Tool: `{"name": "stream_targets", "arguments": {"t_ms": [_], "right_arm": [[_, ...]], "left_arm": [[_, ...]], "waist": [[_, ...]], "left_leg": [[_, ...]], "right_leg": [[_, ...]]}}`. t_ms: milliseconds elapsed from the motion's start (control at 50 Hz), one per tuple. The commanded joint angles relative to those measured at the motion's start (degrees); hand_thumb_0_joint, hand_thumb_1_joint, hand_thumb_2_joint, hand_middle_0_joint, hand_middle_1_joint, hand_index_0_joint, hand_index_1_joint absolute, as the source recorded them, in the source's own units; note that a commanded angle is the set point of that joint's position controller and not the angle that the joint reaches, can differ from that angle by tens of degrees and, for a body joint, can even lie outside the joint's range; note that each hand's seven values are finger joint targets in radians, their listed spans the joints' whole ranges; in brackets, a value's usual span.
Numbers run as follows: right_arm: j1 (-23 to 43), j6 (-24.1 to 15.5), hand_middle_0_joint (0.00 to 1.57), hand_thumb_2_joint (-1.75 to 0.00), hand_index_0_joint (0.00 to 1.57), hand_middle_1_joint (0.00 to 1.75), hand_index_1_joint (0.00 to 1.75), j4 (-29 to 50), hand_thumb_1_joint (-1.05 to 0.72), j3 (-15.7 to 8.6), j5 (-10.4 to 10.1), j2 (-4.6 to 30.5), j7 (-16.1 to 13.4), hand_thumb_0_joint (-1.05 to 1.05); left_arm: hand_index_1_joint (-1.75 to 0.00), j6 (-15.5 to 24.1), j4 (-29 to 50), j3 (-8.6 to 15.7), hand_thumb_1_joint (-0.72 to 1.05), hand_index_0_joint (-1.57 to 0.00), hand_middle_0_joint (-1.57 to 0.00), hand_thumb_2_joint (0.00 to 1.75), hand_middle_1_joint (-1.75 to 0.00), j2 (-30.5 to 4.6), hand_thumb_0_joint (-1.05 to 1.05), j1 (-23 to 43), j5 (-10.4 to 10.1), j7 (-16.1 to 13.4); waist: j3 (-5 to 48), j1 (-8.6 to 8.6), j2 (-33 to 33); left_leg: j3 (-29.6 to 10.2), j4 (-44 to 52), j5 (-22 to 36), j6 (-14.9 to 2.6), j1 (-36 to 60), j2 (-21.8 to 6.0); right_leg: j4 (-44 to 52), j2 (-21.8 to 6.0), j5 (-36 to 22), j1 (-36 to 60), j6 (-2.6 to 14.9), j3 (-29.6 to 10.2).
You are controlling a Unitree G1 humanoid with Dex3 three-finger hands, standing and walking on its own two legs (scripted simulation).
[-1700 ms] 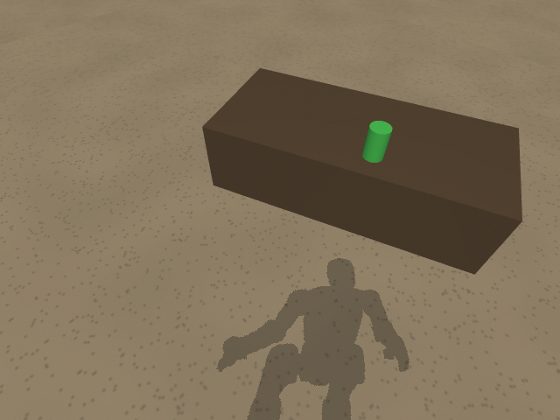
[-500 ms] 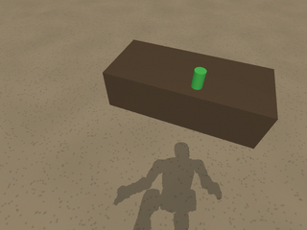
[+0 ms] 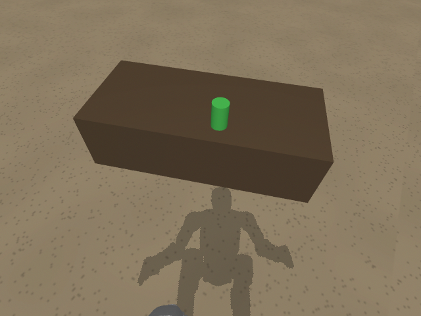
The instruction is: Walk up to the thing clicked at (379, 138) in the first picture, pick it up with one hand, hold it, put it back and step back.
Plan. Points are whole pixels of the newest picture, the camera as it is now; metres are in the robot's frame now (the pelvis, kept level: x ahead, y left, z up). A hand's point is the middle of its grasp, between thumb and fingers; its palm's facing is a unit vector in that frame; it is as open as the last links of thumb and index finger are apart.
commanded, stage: walk up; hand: left
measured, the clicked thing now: (219, 114) +1.01 +0.00 -0.33
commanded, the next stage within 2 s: none
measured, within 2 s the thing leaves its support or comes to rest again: neither
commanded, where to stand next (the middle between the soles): +0.55 -0.14 m, yaw -9 degrees
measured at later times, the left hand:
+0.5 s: hand (153, 208) +0.38 +0.17 -0.12, palm faces -0.19 -0.90 -0.39, open 7.4 cm
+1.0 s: hand (162, 187) +0.46 +0.17 -0.15, palm faces -0.24 -0.91 -0.33, open 7.4 cm
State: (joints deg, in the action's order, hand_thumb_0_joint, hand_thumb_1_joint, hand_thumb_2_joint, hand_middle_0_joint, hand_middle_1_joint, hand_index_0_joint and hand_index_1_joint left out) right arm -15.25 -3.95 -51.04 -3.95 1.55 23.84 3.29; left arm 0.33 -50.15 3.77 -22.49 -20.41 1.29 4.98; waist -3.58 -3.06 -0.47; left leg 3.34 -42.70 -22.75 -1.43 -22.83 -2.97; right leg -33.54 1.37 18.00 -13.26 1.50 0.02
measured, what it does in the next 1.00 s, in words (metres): walks ahead: left foot, then right foot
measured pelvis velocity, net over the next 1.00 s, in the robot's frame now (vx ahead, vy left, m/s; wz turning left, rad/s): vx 0.37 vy -0.10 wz -0.21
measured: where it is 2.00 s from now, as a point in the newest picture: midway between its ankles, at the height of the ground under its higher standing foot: (243, 252)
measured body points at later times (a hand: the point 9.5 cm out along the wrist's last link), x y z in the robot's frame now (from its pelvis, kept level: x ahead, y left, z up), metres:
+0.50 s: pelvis +0.19 -0.07 -0.01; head +0.21 -0.09 +0.44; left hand +0.38 +0.22 -0.09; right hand +0.15 -0.41 -0.13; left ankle +0.10 +0.09 -0.68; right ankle +0.26 -0.19 -0.73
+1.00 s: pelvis +0.37 -0.10 +0.00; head +0.38 -0.08 +0.45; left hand +0.47 +0.21 -0.12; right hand +0.36 -0.42 -0.08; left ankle +0.43 +0.02 -0.73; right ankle +0.37 -0.23 -0.68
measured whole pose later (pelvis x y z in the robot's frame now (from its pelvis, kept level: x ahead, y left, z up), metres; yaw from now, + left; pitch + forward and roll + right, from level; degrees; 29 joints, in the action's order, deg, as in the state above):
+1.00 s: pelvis +0.37 -0.10 +0.00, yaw -12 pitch -3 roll +1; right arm -19.8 -5.9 -46.4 -2.6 1.1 22.6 2.6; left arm 1.7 -50.6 2.9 -25.1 -19.4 0.7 3.5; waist -3.9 0.1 3.8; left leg 5.7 -31.9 -14.2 -1.1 -15.1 -2.7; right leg -57.2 -2.0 21.8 -27.0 1.4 0.0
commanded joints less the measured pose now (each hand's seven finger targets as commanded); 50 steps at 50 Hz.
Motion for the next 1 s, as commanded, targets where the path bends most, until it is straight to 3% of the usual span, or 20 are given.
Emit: {"name": "stream_targets", "arguments": {"t_ms": [0,20,40,80,120,200,260,340,380,400,420,440,540,680,760,780,820,840,920,980], "right_arm": [[-14.71,-2.67,0.20,-0.90,0.20,0.30,0.30,1.06,-0.90,-5.80,0.86,14.53,-2.49,0.00],[-18.51,-3.32,0.20,-0.90,0.20,0.30,0.30,1.64,-0.90,-6.80,1.97,19.95,-3.14,0.00],[-10.74,-3.51,0.20,-0.90,0.20,0.30,0.30,4.56,-0.90,-6.94,0.24,21.58,-3.06,0.00],[-3.75,-3.75,0.20,-0.90,0.20,0.30,0.30,6.33,-0.90,-5.20,-1.06,17.81,-2.92,0.00],[-3.17,-4.07,0.20,-0.90,0.20,0.30,0.30,6.31,-0.90,-4.13,-0.71,14.76,-2.92,0.00],[-7.04,-3.92,0.20,-0.90,0.20,0.30,0.30,5.72,-0.90,-4.02,-0.27,14.62,-2.53,0.00],[-6.42,-3.48,0.20,-0.90,0.20,0.30,0.30,6.60,-0.90,-4.14,-0.47,15.49,-2.40,0.00],[-5.01,-2.12,0.20,-0.90,0.20,0.30,0.30,7.24,-0.90,-4.60,-0.54,16.92,-2.44,0.00],[-4.72,-1.58,0.20,-0.90,0.20,0.30,0.30,7.79,-0.90,-3.67,-0.65,15.02,-2.52,0.00],[-7.49,-1.44,0.20,-0.90,0.20,0.30,0.30,8.00,-0.90,-2.27,-0.73,11.58,-2.48,0.00],[-9.98,-1.39,0.20,-0.90,0.20,0.30,0.30,9.68,-0.90,-0.59,-1.31,7.22,-2.36,0.00],[-7.96,-0.76,0.20,-0.90,0.20,0.30,0.30,8.63,-0.90,-2.15,-1.37,12.98,-2.90,0.00],[-10.54,0.11,0.20,-0.90,0.20,0.30,0.30,4.69,-0.90,-2.06,-1.06,12.02,-2.10,0.00],[-3.96,-1.05,0.20,-0.90,0.20,0.30,0.30,7.27,-0.90,-2.38,-0.02,10.07,-0.65,0.00],[-8.39,-2.58,0.20,-0.90,0.20,0.30,0.30,5.57,-0.90,-3.62,0.02,10.56,-0.90,0.00],[-12.89,-2.92,0.20,-0.90,0.20,0.30,0.30,4.30,-0.90,-4.40,0.34,12.56,-1.46,0.00],[-15.73,-3.41,0.20,-0.90,0.20,0.30,0.30,6.17,-0.90,-6.03,0.26,19.87,-1.99,0.00],[-12.50,-3.04,0.20,-0.90,0.20,0.30,0.30,6.82,-0.90,-6.06,-1.05,19.73,-1.87,0.00],[-6.76,-2.95,0.20,-0.90,0.20,0.30,0.30,7.59,-0.90,-3.80,-1.16,15.22,-2.31,0.00],[-6.18,-2.50,0.20,-0.90,0.20,0.30,0.30,7.99,-0.90,-3.71,-0.55,15.22,-1.88,0.00]], "left_arm": [[-0.30,2.02,8.78,2.31,0.90,-0.20,-0.20,0.90,-0.30,-10.87,0.00,8.18,0.15,-1.29],[-0.30,2.26,9.44,1.21,0.90,-0.20,-0.20,0.90,-0.30,-6.61,0.00,6.94,-0.27,-1.61],[-0.30,1.87,8.12,2.38,0.90,-0.20,-0.20,0.90,-0.30,-12.15,0.00,4.38,0.14,-2.32],[-0.30,2.29,5.39,3.01,0.90,-0.20,-0.20,0.90,-0.30,-15.46,0.00,2.17,-0.32,-2.14],[-0.30,2.63,3.74,3.33,0.90,-0.20,-0.20,0.90,-0.30,-14.64,0.00,1.30,-0.37,-1.65],[-0.30,2.48,5.77,2.69,0.90,-0.20,-0.20,0.90,-0.30,-11.33,0.00,6.86,-0.69,-0.43],[-0.30,2.36,7.70,2.21,0.90,-0.20,-0.20,0.90,-0.30,-9.75,0.00,10.93,-0.71,0.38],[-0.30,2.07,6.77,2.47,0.90,-0.20,-0.20,0.90,-0.30,-9.66,0.00,10.77,-0.68,0.57],[-0.30,2.54,4.04,3.74,0.90,-0.20,-0.20,0.90,-0.30,-12.02,0.00,3.24,-0.70,-0.10],[-0.30,3.11,2.15,5.38,0.90,-0.20,-0.20,0.90,-0.30,-15.46,0.00,-3.76,-0.54,-0.92],[-0.30,3.66,3.44,6.68,0.90,-0.20,-0.20,0.90,-0.30,-21.17,0.00,-6.23,-0.27,-1.93],[-0.30,3.52,4.36,6.43,0.90,-0.20,-0.20,0.90,-0.30,-22.28,0.00,-4.05,-1.66,-1.98],[-0.30,4.14,6.60,3.93,0.90,-0.20,-0.20,0.90,-0.30,-15.65,0.00,4.88,-1.74,-2.98],[-0.30,4.90,8.85,3.95,0.90,-0.20,-0.20,0.90,-0.30,-16.15,0.00,2.76,-0.62,-2.43],[-0.30,4.29,9.66,2.62,0.90,-0.20,-0.20,0.90,-0.30,-14.82,0.00,5.76,-0.61,-2.22],[-0.30,4.22,9.97,1.77,0.90,-0.20,-0.20,0.90,-0.30,-12.40,0.00,5.44,-0.47,-2.26],[-0.30,3.96,9.28,1.46,0.90,-0.20,-0.20,0.90,-0.30,-10.54,0.00,2.42,-1.16,-2.89],[-0.30,3.70,8.11,2.25,0.90,-0.20,-0.20,0.90,-0.30,-15.35,0.00,3.35,-0.51,-3.47],[-0.30,3.78,3.97,2.52,0.90,-0.20,-0.20,0.90,-0.30,-14.18,0.00,-0.89,-0.79,-2.57],[-0.30,3.36,4.19,2.59,0.90,-0.20,-0.20,0.90,-0.30,-12.39,0.00,0.95,-0.68,-1.30]], "waist": [[3.12,10.87,-6.08],[2.99,11.72,-17.23],[0.81,8.36,-9.56],[-3.93,3.87,-2.94],[-4.49,3.59,-5.70],[-2.63,5.54,-8.31],[-1.31,5.34,-8.49],[1.15,4.44,-8.67],[4.56,-0.38,-1.10],[9.07,-3.63,9.01],[10.64,-3.48,21.67],[9.24,-3.34,15.29],[-0.04,3.06,8.72],[1.56,0.86,8.54],[1.92,5.47,3.90],[3.74,8.18,-1.75],[2.89,8.96,-13.36],[-0.46,7.51,-6.01],[-0.48,3.73,-7.53],[-1.37,4.35,-10.50]], "left_leg": [[-6.25,16.36,1.39,-1.26,30.72,-2.23],[-33.56,27.90,-20.18,-4.81,31.09,-17.28],[-45.82,35.50,-30.64,-10.27,23.77,-25.42],[-32.41,32.72,-18.44,-9.77,17.68,-21.49],[-19.12,31.69,-5.28,-7.53,14.95,-15.35],[-6.47,27.54,22.87,-10.04,18.50,-14.07],[-0.71,24.56,26.87,-8.59,17.58,-12.28],[-0.17,20.97,19.55,-7.47,14.50,-12.69],[3.07,6.21,23.40,-5.54,10.14,-9.90],[4.35,-9.61,18.21,-3.96,4.07,-6.63],[4.91,-23.71,-4.69,-1.15,-11.10,1.16],[-2.10,-28.91,-7.62,-0.74,-14.09,-0.11],[-4.54,-20.24,2.13,-0.29,-5.56,-4.44],[-1.01,0.74,6.01,1.21,-2.22,-2.96],[1.23,9.48,11.68,-0.08,16.61,0.66],[-1.35,12.44,5.58,-1.62,24.09,0.28],[-41.32,31.89,-21.83,-11.62,25.67,-22.84],[-41.99,31.79,-22.77,-14.65,20.40,-24.51],[-17.43,27.95,0.68,-10.83,13.66,-15.10],[-10.69,28.20,1.99,-11.24,9.24,-11.95]], "right_leg": [[-6.85,-3.65,14.54,-28.31,5.77,-8.06],[-26.53,5.59,13.22,-36.50,2.56,-5.86],[-32.26,1.62,11.51,-34.92,2.05,-10.08],[-32.44,-2.63,2.78,-31.16,0.93,-11.06],[-27.17,-4.71,-1.77,-25.87,-0.34,-9.10],[-16.69,-4.98,-1.85,-22.12,-1.90,-4.01],[-6.74,-5.35,-5.84,-15.98,-0.36,-0.27],[-0.70,-3.01,-8.42,-5.31,1.02,4.21],[4.12,-0.84,-8.43,8.68,2.05,4.58],[5.95,-2.95,-2.96,18.32,2.93,-0.42],[12.35,-17.88,5.74,25.38,9.14,-27.72],[17.69,-24.18,8.48,20.04,14.78,-40.43],[15.59,-13.66,-8.05,-0.45,11.47,-15.43],[15.01,-14.96,-3.11,-1.61,12.69,-13.66],[6.50,-11.27,6.73,-14.52,8.91,-9.21],[-2.56,-8.52,4.17,-19.17,7.23,-6.84],[-29.60,1.46,12.30,-32.15,1.78,-0.67],[-33.22,-2.42,11.71,-31.53,1.72,-5.56],[-24.91,-6.88,3.03,-22.85,0.14,-3.49],[-16.17,-6.50,1.66,-16.98,-1.23,0.14]]}}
